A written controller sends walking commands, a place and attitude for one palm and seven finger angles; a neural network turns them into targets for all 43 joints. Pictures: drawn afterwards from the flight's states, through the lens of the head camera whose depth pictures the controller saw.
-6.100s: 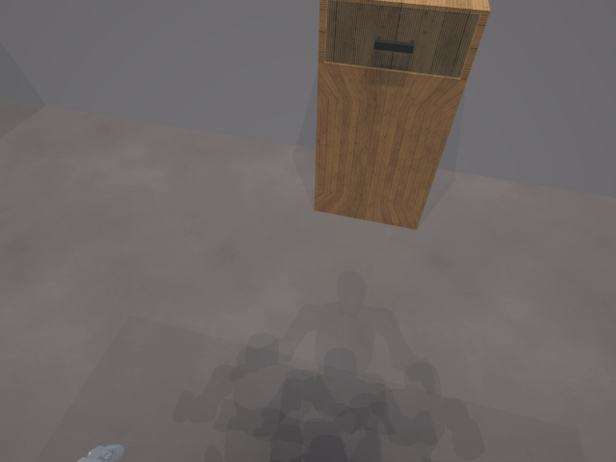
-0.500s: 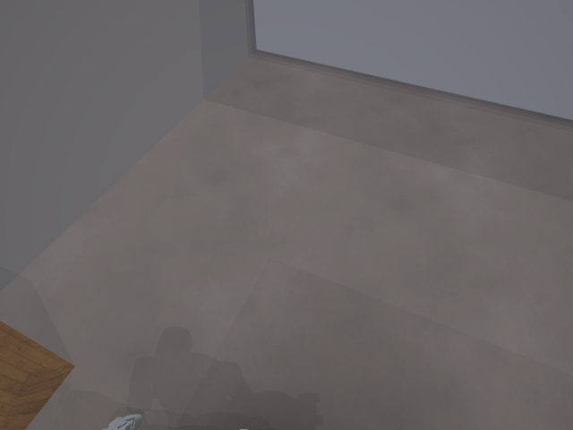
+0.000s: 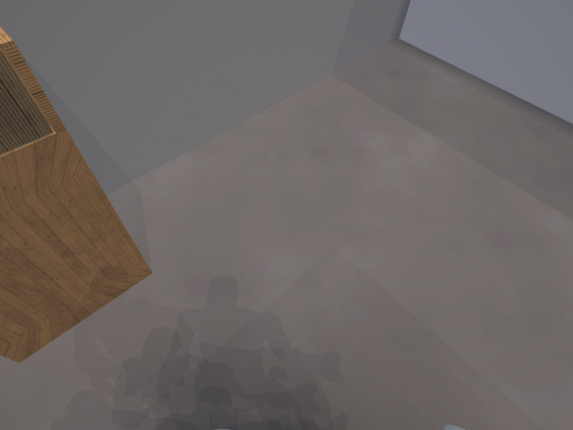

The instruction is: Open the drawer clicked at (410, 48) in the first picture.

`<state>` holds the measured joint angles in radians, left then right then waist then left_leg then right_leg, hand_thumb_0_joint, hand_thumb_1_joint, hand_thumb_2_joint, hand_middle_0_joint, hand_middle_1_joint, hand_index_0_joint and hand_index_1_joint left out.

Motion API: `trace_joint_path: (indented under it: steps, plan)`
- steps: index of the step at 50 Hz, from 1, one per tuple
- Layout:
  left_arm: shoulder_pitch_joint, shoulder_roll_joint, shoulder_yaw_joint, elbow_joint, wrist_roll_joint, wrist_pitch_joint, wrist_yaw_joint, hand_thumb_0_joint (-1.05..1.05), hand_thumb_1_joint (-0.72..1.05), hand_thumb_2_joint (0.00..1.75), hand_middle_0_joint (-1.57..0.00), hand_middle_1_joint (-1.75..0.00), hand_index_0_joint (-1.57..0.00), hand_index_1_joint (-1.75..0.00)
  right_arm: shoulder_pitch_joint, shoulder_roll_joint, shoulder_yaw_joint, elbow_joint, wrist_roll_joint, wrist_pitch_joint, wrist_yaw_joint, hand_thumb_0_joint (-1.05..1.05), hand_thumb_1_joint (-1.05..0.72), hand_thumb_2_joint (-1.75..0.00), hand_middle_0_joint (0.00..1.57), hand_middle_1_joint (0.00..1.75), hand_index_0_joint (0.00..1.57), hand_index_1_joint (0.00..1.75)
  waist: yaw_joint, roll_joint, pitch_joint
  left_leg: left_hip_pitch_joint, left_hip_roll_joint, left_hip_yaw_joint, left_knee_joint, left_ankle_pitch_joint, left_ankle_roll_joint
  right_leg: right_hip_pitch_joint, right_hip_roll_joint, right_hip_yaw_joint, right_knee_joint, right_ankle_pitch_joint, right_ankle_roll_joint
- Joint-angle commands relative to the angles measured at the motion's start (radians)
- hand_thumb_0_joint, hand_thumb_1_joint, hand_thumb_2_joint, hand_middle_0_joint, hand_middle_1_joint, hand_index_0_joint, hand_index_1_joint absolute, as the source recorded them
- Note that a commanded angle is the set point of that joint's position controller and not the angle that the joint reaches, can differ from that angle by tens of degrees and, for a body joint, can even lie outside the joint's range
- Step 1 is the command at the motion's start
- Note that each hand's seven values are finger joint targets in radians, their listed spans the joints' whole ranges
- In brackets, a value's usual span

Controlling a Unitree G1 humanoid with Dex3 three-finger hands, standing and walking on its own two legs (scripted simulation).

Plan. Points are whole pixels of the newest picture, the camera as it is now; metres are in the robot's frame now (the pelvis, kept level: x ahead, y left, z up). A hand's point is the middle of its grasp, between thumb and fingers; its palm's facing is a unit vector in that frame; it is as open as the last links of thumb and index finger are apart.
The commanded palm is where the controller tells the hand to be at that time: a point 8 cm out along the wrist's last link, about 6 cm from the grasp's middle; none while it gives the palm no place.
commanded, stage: turn to face it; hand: left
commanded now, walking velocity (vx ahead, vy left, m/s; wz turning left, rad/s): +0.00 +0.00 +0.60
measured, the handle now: out of the picture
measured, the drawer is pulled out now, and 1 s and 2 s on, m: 0.00 0.00 0.00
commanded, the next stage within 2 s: take the last steps up to it in 1.26 s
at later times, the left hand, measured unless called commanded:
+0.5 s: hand out of the picture +0.07 +0.20 -0.12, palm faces +0.27 -0.91 -0.30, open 7.4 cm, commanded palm none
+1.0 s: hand out of the picture -0.11 +0.23 -0.16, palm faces +0.57 -0.78 -0.27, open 7.4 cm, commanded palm none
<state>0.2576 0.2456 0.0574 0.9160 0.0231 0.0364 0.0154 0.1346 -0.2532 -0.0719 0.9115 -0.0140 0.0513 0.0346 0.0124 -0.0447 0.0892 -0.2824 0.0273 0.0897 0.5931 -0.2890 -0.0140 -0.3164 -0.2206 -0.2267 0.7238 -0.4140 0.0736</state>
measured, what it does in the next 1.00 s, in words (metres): steps on the spot, turning left: right foot, then left foot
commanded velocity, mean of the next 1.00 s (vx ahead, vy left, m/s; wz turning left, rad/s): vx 0.00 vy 0.00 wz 0.54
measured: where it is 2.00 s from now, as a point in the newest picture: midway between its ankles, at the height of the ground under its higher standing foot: outside the picture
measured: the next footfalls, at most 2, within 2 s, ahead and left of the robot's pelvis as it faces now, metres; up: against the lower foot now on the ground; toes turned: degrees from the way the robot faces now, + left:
right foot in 0.40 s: +0.07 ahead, -0.12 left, +0.00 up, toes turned +11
left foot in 0.80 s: -0.03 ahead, +0.13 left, +0.00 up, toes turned +35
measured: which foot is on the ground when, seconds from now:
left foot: down 0.00-0.40, up 0.42-0.78, down 0.80-1.00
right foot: up 0.00-0.38, down 0.40-0.80, up 0.82-1.00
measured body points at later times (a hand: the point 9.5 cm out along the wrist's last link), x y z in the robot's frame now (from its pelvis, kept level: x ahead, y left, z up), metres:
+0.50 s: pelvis +0.00 -0.03 +0.01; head +0.04 -0.05 +0.46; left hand +0.05 +0.24 -0.10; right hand +0.13 -0.27 -0.15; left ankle -0.05 +0.09 -0.66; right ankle +0.03 -0.13 -0.72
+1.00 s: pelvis -0.03 +0.01 +0.01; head -0.01 +0.04 +0.46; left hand -0.14 +0.27 -0.14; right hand +0.20 -0.15 -0.11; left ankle -0.06 +0.10 -0.72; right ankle +0.05 -0.12 -0.65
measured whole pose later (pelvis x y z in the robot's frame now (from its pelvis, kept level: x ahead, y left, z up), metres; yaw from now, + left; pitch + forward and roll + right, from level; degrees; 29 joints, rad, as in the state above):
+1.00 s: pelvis -0.03 +0.01 +0.01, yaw +34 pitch -1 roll -1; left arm 0.22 0.28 0.07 0.94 0.02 0.06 0.02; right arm 0.15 -0.22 -0.04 0.91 -0.02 0.03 0.01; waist 0.01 -0.03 0.08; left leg -0.26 0.00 0.03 0.52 -0.24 0.04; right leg -0.47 -0.11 -0.05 1.07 -0.43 0.09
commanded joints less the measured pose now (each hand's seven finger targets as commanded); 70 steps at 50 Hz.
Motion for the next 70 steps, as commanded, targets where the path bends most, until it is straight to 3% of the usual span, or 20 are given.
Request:
trace_joint_path:
  steps: [1,5,13,17,18,20,26,33,37,38,40,41,47,54,59,60,62,63,66,70]
  plan:
    - [-0.135,0.082,0.029,-0.136,-0.007,-0.006,0.008,0.00,0.90,0.90,-0.20,-0.30,-0.20,-0.30,0.190,-0.257,-0.063,-0.019,-0.005,-0.037,-0.037,0.00,-0.90,-0.90,0.20,0.30,0.20,0.30,-0.105,0.305,-0.198,0.294,0.352,-0.418,-0.196,0.631,0.224,-0.335,0.075,0.190,0.431,-0.188,0.018]
    - [-0.082,0.099,0.035,-0.087,-0.009,-0.008,-0.009,0.00,0.90,0.90,-0.20,-0.30,-0.20,-0.30,0.026,-0.182,-0.033,-0.068,-0.007,-0.045,-0.042,0.00,-0.90,-0.90,0.20,0.30,0.20,0.30,-0.028,0.215,-0.132,0.162,0.204,-0.278,-0.216,0.556,0.158,-0.238,0.097,0.205,0.393,-0.009,0.027]
    - [-0.137,0.083,0.024,-0.134,-0.015,-0.011,0.001,0.00,0.90,0.90,-0.20,-0.30,-0.20,-0.30,0.051,-0.194,-0.048,-0.070,-0.012,-0.030,-0.036,0.00,-0.90,-0.90,0.20,0.30,0.20,0.30,-0.050,0.217,-0.139,0.144,0.185,-0.409,-0.202,0.480,0.184,-0.128,0.167,0.211,0.118,-0.033,0.020]
    - [-0.047,0.093,0.026,-0.125,-0.021,-0.030,0.007,0.00,0.90,0.90,-0.20,-0.30,-0.20,-0.30,0.015,-0.185,-0.053,-0.087,-0.007,-0.024,-0.034,0.00,-0.90,-0.90,0.20,0.30,0.20,0.30,-0.003,0.204,-0.176,0.048,0.131,-0.437,-0.106,0.501,0.139,0.099,0.204,0.189,-0.192,0.126,0.005]
    - [-0.005,0.121,0.032,-0.117,-0.017,-0.040,0.010,0.00,0.90,0.90,-0.20,-0.30,-0.20,-0.30,0.015,-0.163,-0.051,-0.092,0.001,-0.026,-0.031,0.00,-0.90,-0.90,0.20,0.30,0.20,0.30,0.020,0.137,-0.190,-0.033,0.086,-0.412,-0.039,0.384,0.092,0.223,0.157,0.223,-0.341,0.227,-0.004]
    - [0.013,0.265,0.055,-0.128,0.003,-0.048,0.021,0.00,0.90,0.90,-0.20,-0.30,-0.20,-0.30,0.043,-0.089,-0.041,-0.131,0.004,-0.025,-0.023,0.00,-0.90,-0.90,0.20,0.30,0.20,0.30,0.024,-0.217,-0.191,-0.315,-0.103,-0.154,0.368,-0.314,-0.034,0.325,-0.296,0.600,-0.434,0.447,-0.204]
    - [-0.120,0.132,0.024,-0.149,0.002,-0.047,0.024,0.00,0.90,0.90,-0.20,-0.30,-0.20,-0.30,0.048,-0.079,-0.038,-0.061,-0.008,0.011,0.002,0.00,-0.90,-0.90,0.20,0.30,0.20,0.30,-0.033,-0.131,-0.063,-0.265,-0.001,-0.105,0.603,-0.108,-0.055,0.127,-0.101,0.241,-0.400,0.385,-0.181]
    - [0.000,0.194,0.041,-0.090,0.008,-0.036,0.017,0.00,0.90,0.90,-0.20,-0.30,-0.20,-0.30,-0.056,-0.059,-0.013,-0.087,0.001,0.001,0.004,0.00,-0.90,-0.90,0.20,0.30,0.20,0.30,0.034,-0.174,-0.099,-0.174,-0.005,-0.002,0.253,-0.166,-0.056,0.234,-0.139,0.163,-0.329,0.582,-0.196]
    - [-0.009,0.206,0.052,-0.077,0.002,-0.026,0.013,0.00,0.90,0.90,-0.20,-0.30,-0.20,-0.30,0.019,-0.072,-0.011,-0.076,0.001,-0.016,-0.003,0.00,-0.90,-0.90,0.20,0.30,0.20,0.30,-0.003,-0.159,-0.152,-0.006,-0.016,0.037,-0.020,-0.032,-0.031,0.217,-0.138,0.091,-0.195,0.583,-0.138]
    - [-0.010,0.196,0.052,-0.077,-0.006,-0.020,0.009,0.00,0.90,0.90,-0.20,-0.30,-0.20,-0.30,0.067,-0.104,-0.020,-0.065,-0.002,-0.024,-0.003,0.00,-0.90,-0.90,0.20,0.30,0.20,0.30,-0.033,-0.092,-0.176,0.129,-0.003,0.018,-0.151,0.102,-0.017,0.132,-0.119,0.061,-0.091,0.513,-0.093]
    - [-0.049,0.085,0.019,-0.143,-0.011,-0.014,-0.001,0.00,0.90,0.90,-0.20,-0.30,-0.20,-0.30,0.188,-0.294,-0.061,-0.051,-0.003,-0.033,-0.012,0.00,-0.90,-0.90,0.20,0.30,0.20,0.30,-0.096,0.364,-0.213,0.349,0.389,-0.461,-0.227,0.671,0.186,-0.274,0.074,0.061,0.302,-0.268,0.023]
    - [-0.110,0.101,0.019,-0.150,-0.004,-0.004,0.010,0.00,0.90,0.90,-0.20,-0.30,-0.20,-0.30,0.228,-0.274,-0.059,-0.022,-0.004,-0.035,-0.024,0.00,-0.90,-0.90,0.20,0.30,0.20,0.30,-0.122,0.281,-0.220,0.288,0.394,-0.466,-0.225,0.594,0.234,-0.273,0.078,0.164,0.399,-0.264,0.009]
    - [-0.041,0.093,0.026,-0.065,-0.009,-0.004,-0.005,0.00,0.90,0.90,-0.20,-0.30,-0.20,-0.30,0.035,-0.166,-0.020,-0.064,-0.006,-0.046,-0.043,0.00,-0.90,-0.90,0.20,0.30,0.20,0.30,-0.024,0.198,-0.142,0.153,0.204,-0.269,-0.248,0.461,0.168,-0.201,0.103,0.198,0.371,-0.005,0.014]
    - [-0.079,0.060,0.014,-0.079,-0.012,-0.005,0.003,0.00,0.90,0.90,-0.20,-0.30,-0.20,-0.30,0.071,-0.162,-0.026,-0.044,-0.012,-0.033,-0.042,0.00,-0.90,-0.90,0.20,0.30,0.20,0.30,-0.047,0.199,-0.120,0.130,0.207,-0.350,-0.254,0.386,0.191,-0.115,0.152,0.190,0.143,-0.037,0.007]
    - [0.022,0.052,0.012,-0.046,-0.017,-0.024,0.013,0.00,0.90,0.90,-0.20,-0.30,-0.20,-0.30,0.040,-0.141,-0.027,-0.043,-0.007,-0.027,-0.039,0.00,-0.90,-0.90,0.20,0.30,0.20,0.30,0.002,0.192,-0.138,0.020,0.165,-0.365,-0.182,0.361,0.153,0.113,0.189,0.169,-0.175,0.128,-0.012]
    - [0.052,0.074,0.016,-0.037,-0.014,-0.033,0.016,0.00,0.90,0.90,-0.20,-0.30,-0.20,-0.30,0.039,-0.119,-0.024,-0.043,0.000,-0.028,-0.035,0.00,-0.90,-0.90,0.20,0.30,0.20,0.30,0.020,0.137,-0.139,-0.052,0.123,-0.343,-0.128,0.280,0.113,0.214,0.164,0.191,-0.309,0.212,-0.017]
    - [0.056,0.208,0.037,-0.049,0.008,-0.046,0.022,0.00,0.90,0.90,-0.20,-0.30,-0.20,-0.30,0.038,-0.025,-0.009,-0.079,0.008,-0.025,-0.029,0.00,-0.90,-0.90,0.20,0.30,0.20,0.30,0.026,-0.243,-0.094,-0.273,-0.091,-0.125,0.230,-0.243,-0.009,0.235,-0.219,0.567,-0.480,0.270,-0.184]
    - [0.040,0.197,0.041,-0.063,-0.003,-0.046,0.022,0.00,0.90,0.90,-0.20,-0.30,-0.20,-0.30,0.030,-0.077,-0.026,-0.065,-0.005,-0.004,-0.032,0.00,-0.90,-0.90,0.20,0.30,0.20,0.30,0.036,-0.230,-0.089,-0.226,-0.048,-0.192,0.389,-0.276,-0.004,0.084,-0.240,0.581,-0.516,0.154,-0.230]
    - [-0.103,0.126,0.025,-0.084,-0.001,-0.040,0.024,0.00,0.90,0.90,-0.20,-0.30,-0.20,-0.30,0.084,-0.061,-0.032,-0.003,-0.009,0.013,-0.018,0.00,-0.90,-0.90,0.20,0.30,0.20,0.30,-0.040,-0.078,-0.012,-0.212,-0.017,-0.158,0.597,-0.109,-0.010,-0.024,-0.105,0.383,-0.506,0.050,-0.189]
    - [-0.024,0.095,0.020,-0.042,0.002,-0.051,0.021,0.00,0.90,0.90,-0.20,-0.30,-0.20,-0.30,0.101,-0.038,-0.020,0.022,-0.013,0.006,-0.016,0.00,-0.90,-0.90,0.20,0.30,0.20,0.30,-0.005,-0.132,-0.044,-0.193,-0.001,-0.102,0.493,-0.075,-0.034,0.065,-0.066,0.313,-0.520,0.002,-0.169]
